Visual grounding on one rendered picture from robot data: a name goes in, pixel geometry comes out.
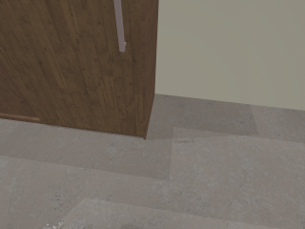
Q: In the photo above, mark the left robot hand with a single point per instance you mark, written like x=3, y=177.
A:
x=55, y=224

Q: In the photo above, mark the wardrobe door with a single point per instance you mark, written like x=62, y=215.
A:
x=64, y=56
x=12, y=100

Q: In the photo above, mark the handle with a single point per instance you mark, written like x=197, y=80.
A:
x=119, y=25

